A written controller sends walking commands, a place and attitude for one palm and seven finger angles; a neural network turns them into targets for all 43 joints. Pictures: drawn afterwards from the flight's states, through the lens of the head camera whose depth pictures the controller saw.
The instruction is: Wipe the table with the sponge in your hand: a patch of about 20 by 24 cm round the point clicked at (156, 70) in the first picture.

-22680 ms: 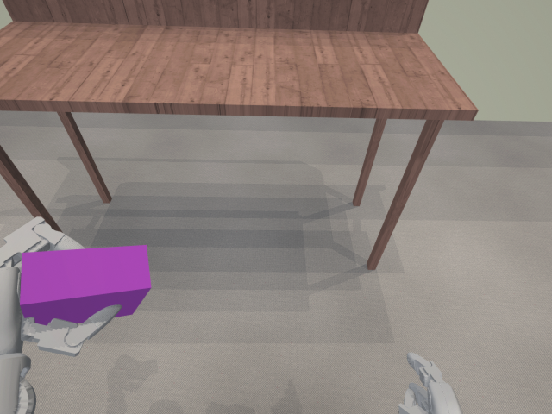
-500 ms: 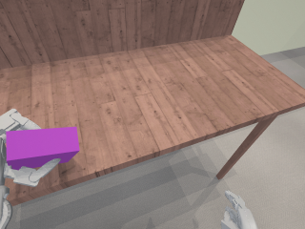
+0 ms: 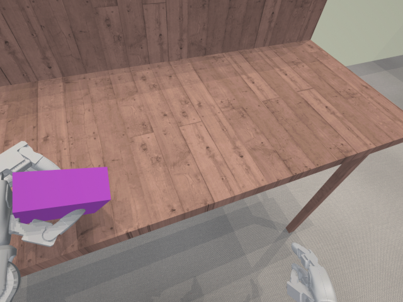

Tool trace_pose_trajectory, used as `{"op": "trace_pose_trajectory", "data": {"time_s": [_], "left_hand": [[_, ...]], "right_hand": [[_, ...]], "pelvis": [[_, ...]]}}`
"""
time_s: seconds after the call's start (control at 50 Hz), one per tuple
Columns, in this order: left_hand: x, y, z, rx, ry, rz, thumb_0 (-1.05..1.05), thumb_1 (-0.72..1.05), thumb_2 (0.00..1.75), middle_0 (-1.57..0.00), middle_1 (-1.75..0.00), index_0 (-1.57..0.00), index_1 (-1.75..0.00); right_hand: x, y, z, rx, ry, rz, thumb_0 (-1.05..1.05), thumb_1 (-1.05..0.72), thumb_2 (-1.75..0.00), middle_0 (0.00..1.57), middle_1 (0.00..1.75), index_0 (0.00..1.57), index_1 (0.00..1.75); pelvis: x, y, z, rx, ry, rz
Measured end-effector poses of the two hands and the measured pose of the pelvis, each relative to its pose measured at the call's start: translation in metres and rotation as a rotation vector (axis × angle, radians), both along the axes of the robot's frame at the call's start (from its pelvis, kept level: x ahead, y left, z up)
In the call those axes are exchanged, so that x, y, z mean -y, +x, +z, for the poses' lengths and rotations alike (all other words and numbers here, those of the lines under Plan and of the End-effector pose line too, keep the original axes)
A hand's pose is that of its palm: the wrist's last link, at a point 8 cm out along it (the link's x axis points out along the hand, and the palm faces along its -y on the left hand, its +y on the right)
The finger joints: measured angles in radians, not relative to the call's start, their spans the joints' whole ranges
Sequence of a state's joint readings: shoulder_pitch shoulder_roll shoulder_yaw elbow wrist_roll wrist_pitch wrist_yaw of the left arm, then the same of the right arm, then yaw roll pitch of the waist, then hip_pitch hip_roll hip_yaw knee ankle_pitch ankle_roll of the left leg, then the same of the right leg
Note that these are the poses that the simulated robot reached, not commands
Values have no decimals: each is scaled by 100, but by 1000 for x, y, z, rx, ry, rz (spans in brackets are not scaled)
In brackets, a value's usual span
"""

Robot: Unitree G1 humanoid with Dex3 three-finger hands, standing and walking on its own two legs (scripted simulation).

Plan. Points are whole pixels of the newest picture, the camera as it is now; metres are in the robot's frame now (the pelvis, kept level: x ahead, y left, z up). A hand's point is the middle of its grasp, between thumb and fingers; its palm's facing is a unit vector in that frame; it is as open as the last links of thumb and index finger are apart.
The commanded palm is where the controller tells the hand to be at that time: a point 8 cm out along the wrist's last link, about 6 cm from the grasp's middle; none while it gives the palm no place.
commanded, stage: look again from close up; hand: left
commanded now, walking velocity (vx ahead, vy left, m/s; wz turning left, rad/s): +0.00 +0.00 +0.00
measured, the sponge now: (74, 195) +0.23 +0.23 +0.14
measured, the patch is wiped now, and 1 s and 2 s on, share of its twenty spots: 0.00 0.00 0.00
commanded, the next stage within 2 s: come to a stop and stand still in 0.20 s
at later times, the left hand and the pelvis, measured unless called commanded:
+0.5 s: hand (37, 170) +0.25 +0.27 +0.17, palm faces +0.46 -0.79 -0.40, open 9.1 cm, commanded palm +0.16 +0.27 +0.18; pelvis +0.00 -0.01 +0.00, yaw -1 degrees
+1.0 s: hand (54, 196) +0.22 +0.24 +0.15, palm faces +0.37 -0.86 -0.36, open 9.1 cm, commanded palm +0.16 +0.28 +0.18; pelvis -0.01 +0.00 +0.00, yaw -1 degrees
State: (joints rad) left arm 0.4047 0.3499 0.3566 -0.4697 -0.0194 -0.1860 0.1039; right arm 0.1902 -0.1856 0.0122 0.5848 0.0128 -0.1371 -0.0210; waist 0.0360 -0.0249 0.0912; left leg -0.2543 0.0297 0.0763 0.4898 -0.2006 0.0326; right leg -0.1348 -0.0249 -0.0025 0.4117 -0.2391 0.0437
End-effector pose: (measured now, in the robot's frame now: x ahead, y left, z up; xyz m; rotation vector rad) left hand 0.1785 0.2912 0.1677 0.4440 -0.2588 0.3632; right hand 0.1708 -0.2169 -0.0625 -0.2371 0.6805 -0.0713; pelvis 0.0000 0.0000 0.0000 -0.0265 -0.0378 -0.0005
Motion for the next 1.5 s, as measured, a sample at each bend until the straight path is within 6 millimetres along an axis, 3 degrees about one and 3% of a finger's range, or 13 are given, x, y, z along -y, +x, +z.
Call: {"op": "trace_pose_trajectory", "data": {"time_s": [0.36,0.4,0.46,0.5,0.6,0.64,0.82,1.04,1.26,1.5], "left_hand": [[5,6,2,-22,7,12,-1,-41,105,-81,-140,-83,-140],[-6,14,16,16,127,6,-1,-41,105,-81,-139,-83,-139],[-23,24,22,75,112,53,-1,-41,105,-81,-139,-83,-139],[-15,24,20,72,78,46,-1,-41,105,-81,-140,-82,-140],[26,8,5,-5,31,-89,-1,-40,105,-81,-140,-82,-140],[30,0,0,-31,26,-109,-1,-41,105,-81,-140,-82,-140],[0,-14,0,10,2,35,-1,-41,105,-81,-139,-83,-139],[6,4,-3,-4,0,-40,-1,-41,105,-81,-140,-83,-140],[-5,-2,3,8,11,-2,-1,-41,105,-81,-140,-83,-140],[-3,-1,-2,-8,-16,14,-1,-41,105,-81,-140,-83,-140]], "right_hand": [[7,12,-1,-10,7,-16,1,-91,-90,20,30,20,30],[7,11,-4,-26,-24,25,1,-91,-90,20,30,20,30],[7,8,-4,-22,-4,37,1,-91,-90,20,30,20,30],[9,7,-2,16,20,26,1,-91,-90,20,30,20,30],[14,-4,1,66,44,-25,1,-91,-90,20,30,20,30],[16,-10,1,57,32,-42,1,-91,-90,20,30,20,30],[21,-27,-3,-9,-29,-27,1,-91,-90,20,30,20,30],[8,-13,4,19,-14,-34,1,-91,-90,20,30,20,30],[-6,4,3,14,4,2,1,-91,-90,20,30,20,30],[-5,7,3,9,3,1,1,-91,-90,20,30,20,30]], "pelvis": [[5,10,1,-7,2,6],[9,7,0,-18,1,8],[10,2,-1,-19,12,-10],[7,-1,-2,-13,19,-17],[6,-4,-4,-3,13,-16],[7,-6,-4,-1,10,-16],[8,-12,-1,3,-3,-7],[0,-5,0,-3,0,-9],[-3,0,0,2,0,-3],[-2,1,1,1,-3,5]]}}
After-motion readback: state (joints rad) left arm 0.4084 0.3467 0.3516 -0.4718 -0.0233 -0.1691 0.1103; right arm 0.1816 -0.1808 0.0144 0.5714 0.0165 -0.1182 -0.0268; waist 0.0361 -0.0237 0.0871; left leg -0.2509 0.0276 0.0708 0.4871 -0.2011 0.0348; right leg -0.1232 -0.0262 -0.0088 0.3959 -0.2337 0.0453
